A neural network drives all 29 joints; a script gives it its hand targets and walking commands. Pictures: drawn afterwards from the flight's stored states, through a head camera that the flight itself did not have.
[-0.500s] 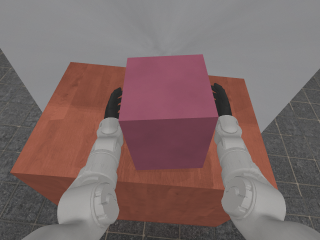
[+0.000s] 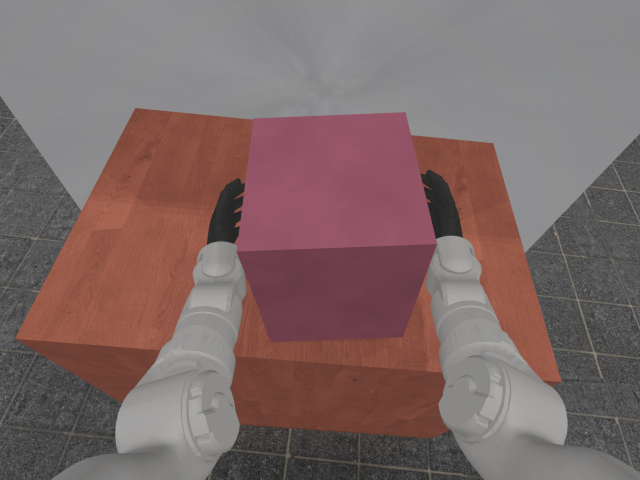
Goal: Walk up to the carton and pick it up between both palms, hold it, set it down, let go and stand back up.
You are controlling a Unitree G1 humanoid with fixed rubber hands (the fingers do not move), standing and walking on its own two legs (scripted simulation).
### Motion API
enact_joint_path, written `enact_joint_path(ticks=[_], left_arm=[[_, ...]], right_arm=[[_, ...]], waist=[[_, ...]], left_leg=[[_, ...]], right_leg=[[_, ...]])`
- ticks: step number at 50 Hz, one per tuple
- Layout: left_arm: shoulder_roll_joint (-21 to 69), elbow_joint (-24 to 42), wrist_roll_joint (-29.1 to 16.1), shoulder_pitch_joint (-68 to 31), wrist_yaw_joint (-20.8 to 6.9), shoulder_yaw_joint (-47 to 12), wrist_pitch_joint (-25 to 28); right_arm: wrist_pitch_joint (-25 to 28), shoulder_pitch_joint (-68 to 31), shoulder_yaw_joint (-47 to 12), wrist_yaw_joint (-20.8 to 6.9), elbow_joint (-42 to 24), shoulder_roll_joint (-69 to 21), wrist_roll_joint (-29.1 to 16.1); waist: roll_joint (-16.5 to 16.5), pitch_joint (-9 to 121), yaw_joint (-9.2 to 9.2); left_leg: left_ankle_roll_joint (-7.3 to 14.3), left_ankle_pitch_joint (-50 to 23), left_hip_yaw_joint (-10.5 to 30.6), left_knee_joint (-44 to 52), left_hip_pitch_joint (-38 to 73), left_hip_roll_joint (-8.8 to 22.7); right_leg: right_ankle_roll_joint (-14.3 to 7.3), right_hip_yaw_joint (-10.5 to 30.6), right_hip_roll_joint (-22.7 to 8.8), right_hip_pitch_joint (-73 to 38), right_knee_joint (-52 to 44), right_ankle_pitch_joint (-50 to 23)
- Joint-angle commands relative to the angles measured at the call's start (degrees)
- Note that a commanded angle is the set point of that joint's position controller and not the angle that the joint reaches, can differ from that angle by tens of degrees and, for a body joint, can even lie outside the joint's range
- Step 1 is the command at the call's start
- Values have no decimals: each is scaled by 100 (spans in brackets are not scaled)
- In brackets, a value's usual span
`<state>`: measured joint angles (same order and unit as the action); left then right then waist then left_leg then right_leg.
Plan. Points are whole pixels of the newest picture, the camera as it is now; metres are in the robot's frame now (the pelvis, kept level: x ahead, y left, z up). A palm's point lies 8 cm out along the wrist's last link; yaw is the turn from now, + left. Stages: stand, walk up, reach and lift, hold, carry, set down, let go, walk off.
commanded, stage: set down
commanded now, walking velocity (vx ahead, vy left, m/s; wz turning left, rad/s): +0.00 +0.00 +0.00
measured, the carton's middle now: (333, 235) +0.41 -0.01 +0.01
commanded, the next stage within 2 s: none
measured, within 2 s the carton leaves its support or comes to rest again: rests again in 0.22 s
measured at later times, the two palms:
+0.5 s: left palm (228, 240) +0.39 +0.13 +0.02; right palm (445, 240) +0.39 -0.16 +0.04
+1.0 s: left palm (224, 250) +0.39 +0.14 +0.00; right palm (442, 252) +0.39 -0.16 +0.02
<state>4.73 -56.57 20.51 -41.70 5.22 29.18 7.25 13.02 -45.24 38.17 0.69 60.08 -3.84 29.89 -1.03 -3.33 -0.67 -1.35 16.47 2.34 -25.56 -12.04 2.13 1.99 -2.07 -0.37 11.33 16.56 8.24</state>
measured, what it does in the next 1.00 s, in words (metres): stands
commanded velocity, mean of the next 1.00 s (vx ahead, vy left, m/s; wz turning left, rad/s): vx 0.00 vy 0.00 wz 0.00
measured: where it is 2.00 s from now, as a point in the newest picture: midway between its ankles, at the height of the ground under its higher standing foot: outside the picture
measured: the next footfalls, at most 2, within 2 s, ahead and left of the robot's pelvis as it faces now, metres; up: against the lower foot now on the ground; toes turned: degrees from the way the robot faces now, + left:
none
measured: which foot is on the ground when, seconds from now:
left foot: down 0.00-1.00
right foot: down 0.00-1.00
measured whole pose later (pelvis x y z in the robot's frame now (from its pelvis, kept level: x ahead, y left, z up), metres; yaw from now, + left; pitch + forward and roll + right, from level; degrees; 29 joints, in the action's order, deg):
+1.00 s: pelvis +0.00 -0.01 +0.00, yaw -1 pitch +12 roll -1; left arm -3.1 -71.4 9.8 -43.6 8.3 18.9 16.5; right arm 17.0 -44.1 23.7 4.1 68.8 -1.0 7.3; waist -1.0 4.3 -0.7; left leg -1.4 14.8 1.3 -25.6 -22.8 2.2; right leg 1.0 -1.3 -0.4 24.3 20.7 8.4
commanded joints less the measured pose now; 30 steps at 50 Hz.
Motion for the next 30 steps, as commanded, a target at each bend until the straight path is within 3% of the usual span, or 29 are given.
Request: enact_joint_path(ticks=[1, 3, 5, 6, 7, 8, 11, 12, 13, 15, 16, 17, 19, 20, 22, 23, 24, 26, 27, 28, 29, 30], left_arm=[[2523, 572, 522, -3032, -652, -1083, 561], [2597, 451, 531, -2971, -631, -1036, 576], [2389, 378, 697, -2804, -639, -785, 616], [2448, 260, 726, -2773, -648, -773, 636], [2350, 268, 776, -2692, -654, -672, 640], [2353, 275, 735, -2631, -657, -790, 653], [2366, 304, 699, -2800, -664, -895, 676], [2285, 231, 655, -2725, -649, -854, 638], [2245, 193, 703, -2604, -656, -742, 676], [2235, 273, 678, -2644, -654, -765, 688], [2197, 235, 748, -2659, -633, -664, 683], [2096, 260, 782, -2611, -641, -641, 678], [2066, 142, 737, -2601, -657, -606, 642], [1992, 225, 658, -2470, -623, -682, 656], [2167, 356, 620, -2479, -584, -694, 628], [2333, 425, 712, -2586, -605, -769, 685], [1987, 243, 623, -2407, -585, -737, 700], [2032, 354, 683, -2436, -518, -707, 720], [1933, 195, 735, -2420, -527, -567, 729], [1633, 187, 668, -2406, -496, -533, 710], [1500, 340, 625, -2426, -437, -602, 739], [1237, 186, 643, -2489, -422, -450, 727]], right_arm=[[507, -2122, -939, -765, 46, -3019, 292], [635, -2278, -938, -771, -216, -3028, 295], [586, -2284, -1111, -752, -182, -3034, 251], [604, -2268, -930, -738, -113, -2972, 392], [590, -2223, -1051, -750, -200, -3023, 281], [580, -2075, -947, -724, -197, -2959, 293], [604, -2110, -926, -743, -172, -3034, 329], [626, -2079, -979, -733, -162, -2853, 248], [671, -2042, -1046, -686, -225, -2960, 327], [606, -1934, -937, -667, -150, -2884, 255], [598, -2035, -988, -700, -175, -2853, 240], [568, -1978, -886, -686, -142, -2742, 245], [531, -2007, -921, -689, -229, -2779, 258], [542, -1932, -955, -628, -225, -2654, 190], [588, -1981, -856, -622, -248, -2682, 200], [587, -1979, -899, -653, -233, -2933, 225], [629, -1853, -845, -612, -114, -2455, 267], [637, -1868, -895, -593, -214, -2591, 108], [657, -1837, -880, -588, -185, -2510, 164], [585, -1738, -1021, -551, 6, -2353, 46], [640, -1728, -870, -486, -50, -2153, 59], [605, -1754, -822, -488, -193, -1908, 31]], waist=[[405, 3819, -53], [440, 4058, 62], [229, 3708, 206], [205, 3749, 74], [194, 3625, 231], [300, 3759, 101], [273, 3689, -17], [363, 3655, 66], [167, 3518, 145], [256, 3637, 46], [273, 3597, 166], [336, 3540, 52], [255, 3348, 141], [216, 3352, 130], [209, 3415, 41], [414, 3351, 23], [197, 3564, -21], [358, 3488, 123], [277, 3452, 174], [242, 3336, 180], [278, 3314, 71], [283, 3278, 161]], left_leg=[[-410, -3989, -743, 257, 319, 24], [-415, -4195, -682, 139, 383, 73], [-328, -4000, -743, 263, 207, 6], [-372, -3933, -749, 266, 136, -2], [-310, -3936, -803, 239, 213, 3], [-342, -3729, -760, 273, 71, -25], [-289, -3553, -787, 321, -14, -24], [-317, -3764, -773, 260, 186, 11], [-257, -3706, -820, 346, -122, -19], [-252, -3509, -773, 403, -209, -20], [-270, -3525, -804, 393, -88, 7], [-260, -3337, -824, 437, -157, -37], [-239, -3371, -789, 452, -166, -17], [-256, -3518, -782, 397, -220, -22], [-251, -3621, -681, 340, -58, 30], [-286, -3379, -750, 399, 11, 16], [-271, -3671, -726, 367, 13, 29], [-278, -3831, -719, 231, 76, 47], [-245, -3833, -736, 246, 6, 20], [-240, -3682, -747, 312, -62, -8], [-236, -3625, -728, 316, 15, 35], [-205, -3411, -770, 344, -60, 10]], right_leg=[[-32, -535, 261, -392, 395, -2037], [-95, -556, 265, -145, 420, -1972], [-8, -500, 282, -412, 458, -2059], [-19, -565, 267, -409, 414, -2047], [5, -456, 275, -412, 413, -2111], [-41, -413, 254, -497, 369, -2043], [8, -481, 232, -433, 412, -2001], [23, -492, 216, -333, 383, -2019], [-9, -449, 242, -604, 430, -2284], [11, -405, 212, -668, 446, -2238], [10, -437, 238, -557, 414, -2099], [46, -407, 208, -566, 425, -2076], [34, -438, 229, -494, 421, -1930], [14, -379, 221, -565, 436, -2160], [29, -486, 276, -364, 430, -1956], [-46, -465, 216, -204, 337, -1699], [-25, -446, 284, -267, 336, -1999], [-30, -426, 239, -135, 369, -1938], [1, -420, 244, -264, 429, -2113], [5, -387, 229, -404, 420, -2007], [25, -425, 240, -210, 456, -1968], [24, -401, 231, -206, 377, -1826]])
